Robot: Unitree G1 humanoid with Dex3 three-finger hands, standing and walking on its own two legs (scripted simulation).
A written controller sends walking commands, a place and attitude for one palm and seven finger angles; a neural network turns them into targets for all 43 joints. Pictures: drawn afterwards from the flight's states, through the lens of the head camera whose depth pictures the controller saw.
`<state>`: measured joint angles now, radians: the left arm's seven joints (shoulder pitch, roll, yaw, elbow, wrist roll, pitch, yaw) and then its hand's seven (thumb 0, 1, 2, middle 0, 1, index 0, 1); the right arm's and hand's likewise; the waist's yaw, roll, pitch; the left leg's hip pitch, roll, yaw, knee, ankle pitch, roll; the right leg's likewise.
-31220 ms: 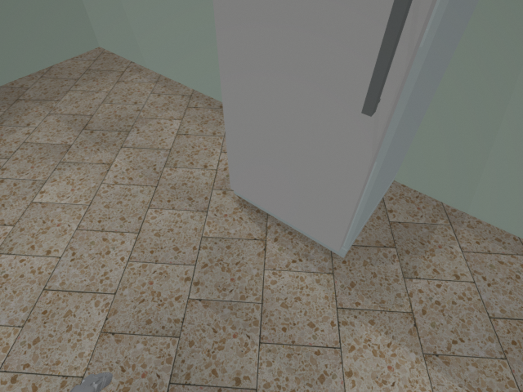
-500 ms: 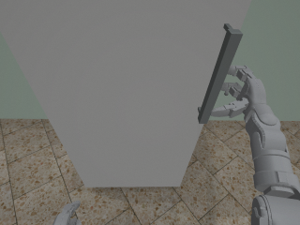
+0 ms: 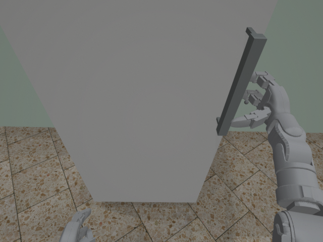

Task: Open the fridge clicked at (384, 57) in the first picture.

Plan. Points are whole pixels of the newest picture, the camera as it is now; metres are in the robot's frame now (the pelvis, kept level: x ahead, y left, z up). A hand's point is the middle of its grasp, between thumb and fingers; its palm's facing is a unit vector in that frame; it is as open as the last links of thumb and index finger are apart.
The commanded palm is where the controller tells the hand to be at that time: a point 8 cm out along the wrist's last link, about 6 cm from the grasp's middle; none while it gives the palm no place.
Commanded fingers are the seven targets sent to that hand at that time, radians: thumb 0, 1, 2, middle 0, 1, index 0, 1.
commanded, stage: move the hooked fingers beside the handle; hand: right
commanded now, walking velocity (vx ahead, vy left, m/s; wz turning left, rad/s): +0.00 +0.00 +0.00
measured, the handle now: (233, 89) +0.47 -0.15 +0.17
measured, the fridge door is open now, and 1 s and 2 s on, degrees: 0 0 0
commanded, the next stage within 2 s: feel for the door with the fingertips in 1.96 s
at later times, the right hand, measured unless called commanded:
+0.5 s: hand (258, 107) +0.39 -0.19 +0.18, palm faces -0.02 +1.00 -0.01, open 14.0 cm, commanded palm +0.37 -0.25 +0.18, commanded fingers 0.00 0.50 -0.30 0.30 1.20 0.30 1.20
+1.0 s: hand (269, 109) +0.38 -0.22 +0.18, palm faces -0.01 +1.00 -0.01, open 14.0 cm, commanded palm +0.36 -0.27 +0.18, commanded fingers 0.00 0.50 -0.30 0.30 1.20 0.30 1.20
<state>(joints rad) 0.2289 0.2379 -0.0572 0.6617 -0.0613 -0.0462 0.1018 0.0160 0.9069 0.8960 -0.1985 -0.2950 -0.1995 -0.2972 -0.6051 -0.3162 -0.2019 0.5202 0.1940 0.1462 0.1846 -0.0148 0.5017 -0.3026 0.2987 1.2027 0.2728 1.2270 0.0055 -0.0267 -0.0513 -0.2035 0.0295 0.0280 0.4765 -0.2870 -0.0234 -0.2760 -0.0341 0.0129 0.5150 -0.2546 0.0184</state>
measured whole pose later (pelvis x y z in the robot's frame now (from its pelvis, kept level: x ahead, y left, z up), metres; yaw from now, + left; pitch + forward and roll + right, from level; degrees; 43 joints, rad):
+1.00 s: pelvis +0.00 +0.00 +0.00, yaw +1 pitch +1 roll +1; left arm 0.25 0.26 -0.05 0.63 -0.07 -0.03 0.11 0.02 0.91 0.90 -0.20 -0.29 -0.20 -0.30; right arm -0.47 -0.42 -0.33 0.44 0.24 0.17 0.31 -0.01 0.50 -0.30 0.30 1.20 0.30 1.20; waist 0.02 -0.03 -0.06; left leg -0.20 0.02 0.02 0.47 -0.29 -0.02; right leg -0.27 -0.04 0.00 0.52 -0.27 0.02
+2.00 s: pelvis +0.01 +0.00 +0.00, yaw +1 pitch +3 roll +1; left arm 0.24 0.26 -0.06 0.61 -0.08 -0.04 0.12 0.02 0.91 0.90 -0.20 -0.29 -0.20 -0.30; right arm -0.52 -0.47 -0.35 0.51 0.24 0.17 0.35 -0.01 0.50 -0.30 0.31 1.20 0.30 1.20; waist 0.02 -0.02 -0.06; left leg -0.23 0.02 0.02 0.48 -0.30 -0.02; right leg -0.31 -0.04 0.01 0.54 -0.28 0.02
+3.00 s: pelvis +0.01 +0.00 +0.00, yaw +1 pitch +2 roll +1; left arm 0.27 0.26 -0.04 0.64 -0.06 -0.02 0.11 0.02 0.91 0.90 -0.20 -0.29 -0.20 -0.30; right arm -0.58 -0.38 -0.29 0.54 0.20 0.16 0.23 -0.01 0.50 -0.30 0.30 1.20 0.30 1.20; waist 0.04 -0.03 -0.06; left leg -0.22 0.02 0.01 0.48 -0.29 -0.02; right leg -0.28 -0.05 0.00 0.52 -0.27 0.02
